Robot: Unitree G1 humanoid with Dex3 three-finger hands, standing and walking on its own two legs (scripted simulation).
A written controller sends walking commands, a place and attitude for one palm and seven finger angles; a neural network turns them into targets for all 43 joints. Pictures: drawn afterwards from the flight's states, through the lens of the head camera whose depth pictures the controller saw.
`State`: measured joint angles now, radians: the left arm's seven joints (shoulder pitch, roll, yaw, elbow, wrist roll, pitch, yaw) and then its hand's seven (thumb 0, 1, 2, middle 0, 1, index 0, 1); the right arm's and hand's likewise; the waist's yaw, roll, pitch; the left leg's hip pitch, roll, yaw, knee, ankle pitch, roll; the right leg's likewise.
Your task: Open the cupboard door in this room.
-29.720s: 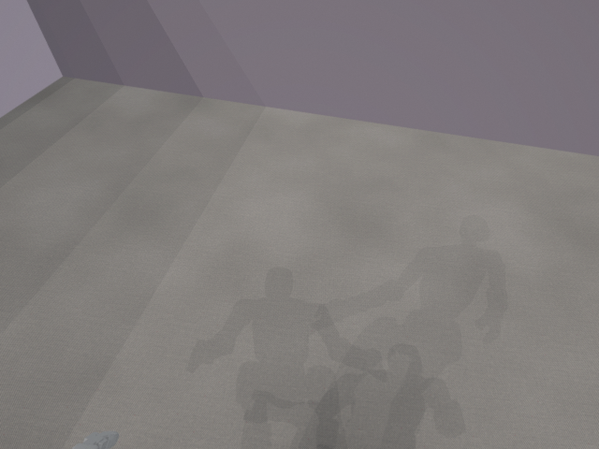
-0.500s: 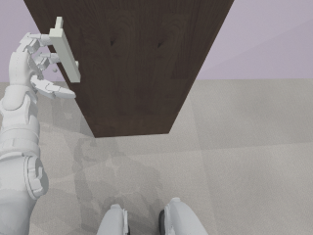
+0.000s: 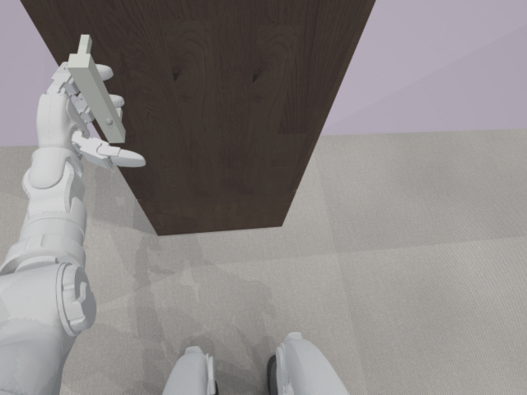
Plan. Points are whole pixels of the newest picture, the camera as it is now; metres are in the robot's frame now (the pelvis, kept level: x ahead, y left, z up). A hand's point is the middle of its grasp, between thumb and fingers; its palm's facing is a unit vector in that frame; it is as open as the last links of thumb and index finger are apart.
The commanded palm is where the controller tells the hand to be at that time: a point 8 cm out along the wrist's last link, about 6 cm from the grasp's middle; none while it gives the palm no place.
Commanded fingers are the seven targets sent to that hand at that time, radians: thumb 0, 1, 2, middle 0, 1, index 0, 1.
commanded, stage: slide the fingers in behind the handle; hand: left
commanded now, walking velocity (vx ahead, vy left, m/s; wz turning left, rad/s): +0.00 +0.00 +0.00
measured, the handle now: (102, 93) +0.55 +0.21 +0.07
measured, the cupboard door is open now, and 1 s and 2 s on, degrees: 0 0 25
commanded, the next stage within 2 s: close the thumb around the handle in 0.32 s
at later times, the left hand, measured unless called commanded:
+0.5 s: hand (109, 122) +0.50 +0.19 +0.07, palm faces +0.03 -1.00 -0.01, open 13.9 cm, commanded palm +0.48 +0.23 +0.06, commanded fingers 0.00 -0.22 0.42 -0.32 -1.23 -0.32 -1.23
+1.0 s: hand (110, 122) +0.50 +0.19 +0.07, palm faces +0.03 -1.00 -0.02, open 6.2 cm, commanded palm +0.47 +0.23 +0.06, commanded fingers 0.00 0.90 0.90 -0.40 -1.35 -0.40 -1.35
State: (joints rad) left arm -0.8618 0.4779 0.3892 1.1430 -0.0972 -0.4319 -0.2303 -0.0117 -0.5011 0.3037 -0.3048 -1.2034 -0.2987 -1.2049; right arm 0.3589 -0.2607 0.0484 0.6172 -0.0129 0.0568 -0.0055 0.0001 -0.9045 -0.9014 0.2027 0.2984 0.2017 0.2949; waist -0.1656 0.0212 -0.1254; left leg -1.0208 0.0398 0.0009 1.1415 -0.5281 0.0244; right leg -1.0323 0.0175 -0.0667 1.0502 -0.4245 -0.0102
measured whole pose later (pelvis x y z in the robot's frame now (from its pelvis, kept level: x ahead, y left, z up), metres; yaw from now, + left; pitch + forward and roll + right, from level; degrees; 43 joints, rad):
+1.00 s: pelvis +0.00 +0.00 +0.00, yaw +0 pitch +23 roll -3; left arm -0.86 0.46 0.37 1.14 -0.10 -0.45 -0.21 0.01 0.62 0.79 -0.38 -1.32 -0.38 -1.32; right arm 0.36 -0.26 0.04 0.62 -0.02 0.05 0.00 0.00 -0.90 -0.90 0.20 0.30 0.20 0.29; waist -0.16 0.03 -0.13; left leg -1.02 0.03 0.01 1.14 -0.52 0.03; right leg -1.03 0.01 -0.06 1.05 -0.42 -0.01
